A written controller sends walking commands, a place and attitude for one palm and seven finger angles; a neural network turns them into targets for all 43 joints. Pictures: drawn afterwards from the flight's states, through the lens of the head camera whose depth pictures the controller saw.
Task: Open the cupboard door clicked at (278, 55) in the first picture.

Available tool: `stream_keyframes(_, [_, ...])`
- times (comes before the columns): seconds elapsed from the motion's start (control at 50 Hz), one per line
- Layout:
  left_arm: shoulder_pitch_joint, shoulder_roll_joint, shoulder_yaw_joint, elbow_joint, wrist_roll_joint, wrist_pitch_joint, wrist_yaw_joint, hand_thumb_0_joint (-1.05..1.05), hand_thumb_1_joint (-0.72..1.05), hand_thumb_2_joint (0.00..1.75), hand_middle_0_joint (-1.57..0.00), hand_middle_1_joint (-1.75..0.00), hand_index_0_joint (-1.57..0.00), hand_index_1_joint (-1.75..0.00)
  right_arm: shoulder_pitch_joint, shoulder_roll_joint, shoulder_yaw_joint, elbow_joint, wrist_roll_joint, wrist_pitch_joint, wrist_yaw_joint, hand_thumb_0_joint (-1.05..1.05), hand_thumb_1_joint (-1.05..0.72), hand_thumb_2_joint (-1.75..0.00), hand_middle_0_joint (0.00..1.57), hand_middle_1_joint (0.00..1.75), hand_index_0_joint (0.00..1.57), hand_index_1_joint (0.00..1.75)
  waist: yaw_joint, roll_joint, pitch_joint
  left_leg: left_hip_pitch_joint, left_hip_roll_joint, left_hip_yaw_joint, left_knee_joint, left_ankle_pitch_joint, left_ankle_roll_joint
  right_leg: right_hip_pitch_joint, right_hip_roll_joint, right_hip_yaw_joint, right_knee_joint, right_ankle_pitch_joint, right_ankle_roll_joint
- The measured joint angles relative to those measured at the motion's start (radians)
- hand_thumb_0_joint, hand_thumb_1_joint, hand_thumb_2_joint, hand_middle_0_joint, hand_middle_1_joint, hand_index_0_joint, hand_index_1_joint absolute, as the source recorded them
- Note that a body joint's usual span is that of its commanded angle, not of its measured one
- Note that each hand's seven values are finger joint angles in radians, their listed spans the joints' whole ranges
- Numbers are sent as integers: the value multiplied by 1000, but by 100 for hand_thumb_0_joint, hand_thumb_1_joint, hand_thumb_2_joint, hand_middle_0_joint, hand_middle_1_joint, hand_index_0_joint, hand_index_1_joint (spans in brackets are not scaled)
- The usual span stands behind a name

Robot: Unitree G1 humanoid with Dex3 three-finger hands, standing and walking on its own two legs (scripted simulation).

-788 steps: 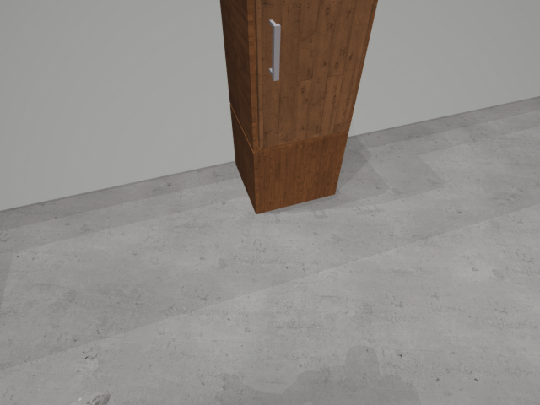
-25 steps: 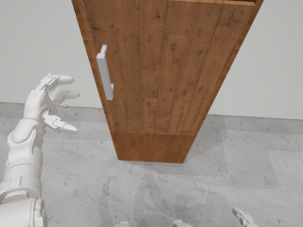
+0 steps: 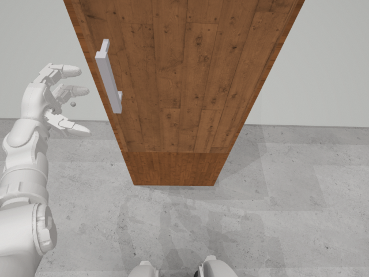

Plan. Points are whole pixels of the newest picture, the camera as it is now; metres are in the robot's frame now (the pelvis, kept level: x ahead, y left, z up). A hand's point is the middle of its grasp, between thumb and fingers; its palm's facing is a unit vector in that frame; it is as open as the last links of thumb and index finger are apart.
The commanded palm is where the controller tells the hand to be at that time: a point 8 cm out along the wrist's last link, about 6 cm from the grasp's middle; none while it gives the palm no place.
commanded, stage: move the hooked fingers beside the handle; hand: left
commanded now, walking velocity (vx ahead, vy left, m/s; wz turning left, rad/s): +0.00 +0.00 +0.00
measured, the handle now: (112, 79) +0.52 +0.16 +0.10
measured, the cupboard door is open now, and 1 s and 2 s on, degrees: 0 0 0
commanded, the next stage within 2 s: slide the fingers in behind the handle in 0.88 s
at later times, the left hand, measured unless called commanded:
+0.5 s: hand (73, 103) +0.46 +0.23 +0.09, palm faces -0.05 -1.00 +0.01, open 14.0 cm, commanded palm +0.44 +0.27 +0.09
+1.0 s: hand (73, 103) +0.46 +0.23 +0.09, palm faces -0.04 -1.00 +0.00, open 14.0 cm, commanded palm +0.44 +0.28 +0.09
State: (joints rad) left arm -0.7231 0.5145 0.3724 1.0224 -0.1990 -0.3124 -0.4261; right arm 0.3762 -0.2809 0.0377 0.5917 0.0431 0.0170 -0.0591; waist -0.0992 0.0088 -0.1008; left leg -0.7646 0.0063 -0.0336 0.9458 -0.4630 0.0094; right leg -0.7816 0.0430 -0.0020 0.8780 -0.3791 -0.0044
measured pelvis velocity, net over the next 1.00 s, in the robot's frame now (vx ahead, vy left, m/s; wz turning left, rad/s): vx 0.00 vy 0.01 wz -0.01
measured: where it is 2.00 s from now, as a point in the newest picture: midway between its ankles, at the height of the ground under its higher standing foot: outside the picture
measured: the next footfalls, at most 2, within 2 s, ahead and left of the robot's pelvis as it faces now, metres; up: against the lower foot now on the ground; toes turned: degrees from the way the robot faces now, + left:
none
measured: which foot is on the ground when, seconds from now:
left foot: down 0.00-1.00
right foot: down 0.00-1.00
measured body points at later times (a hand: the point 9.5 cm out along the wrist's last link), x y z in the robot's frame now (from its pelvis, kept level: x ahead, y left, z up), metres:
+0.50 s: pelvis +0.01 +0.01 +0.00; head +0.10 +0.03 +0.44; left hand +0.45 +0.28 +0.09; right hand +0.05 -0.26 -0.11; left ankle -0.01 +0.11 -0.69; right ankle +0.02 -0.12 -0.69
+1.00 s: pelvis +0.00 +0.01 +0.00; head +0.10 +0.02 +0.44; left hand +0.46 +0.28 +0.09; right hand +0.05 -0.26 -0.11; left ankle -0.01 +0.11 -0.69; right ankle +0.02 -0.12 -0.69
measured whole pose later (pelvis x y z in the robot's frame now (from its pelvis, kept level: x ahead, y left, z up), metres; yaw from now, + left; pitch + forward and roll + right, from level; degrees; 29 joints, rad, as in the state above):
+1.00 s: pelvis +0.00 +0.01 +0.00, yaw +0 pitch +17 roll -2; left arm -0.73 0.51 0.38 1.03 -0.19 -0.32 -0.40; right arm 0.38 -0.27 0.05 0.57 0.04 0.05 -0.05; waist -0.10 0.01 -0.11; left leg -0.79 0.01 -0.03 0.96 -0.48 0.02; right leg -0.80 0.05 0.00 0.88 -0.38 0.00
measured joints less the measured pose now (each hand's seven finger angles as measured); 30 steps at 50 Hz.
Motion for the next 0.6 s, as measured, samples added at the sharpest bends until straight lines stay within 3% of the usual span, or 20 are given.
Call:
stream_keyframes(0.14, [-60,13,5,44,20,-3,15,-1,-50,30,-30,-120,-30,-120,7,1,1,6,-6,11,5,0,-91,-90,20,30,20,30,-17,-1,-2,-31,2,2,14,-4,1,-30,2,1,10,-1,2])
stream_keyframes(0.26, [-39,15,37,36,25,-2,16,-1,-49,30,-30,-120,-30,-120,18,5,3,-11,-10,26,13,0,-91,-90,20,30,20,30,-24,0,-7,-32,7,15,11,-9,5,-37,8,15,7,-1,5])
stream_keyframes(0.38, [29,1,34,-33,4,-9,15,-1,-49,30,-30,-120,-30,-120,30,10,-3,-22,-5,35,18,0,-91,-90,20,30,20,30,-12,5,-13,-11,10,18,0,-12,7,-15,10,18,-8,0,7])
stream_keyframes(0.6, [8,-37,-21,-25,6,-8,32,-1,-50,30,-30,-120,-30,-120,-10,11,0,-13,-6,29,16,0,-91,-90,20,30,20,30,4,1,-17,-6,-2,0,8,-14,9,1,-2,0,-6,-8,9])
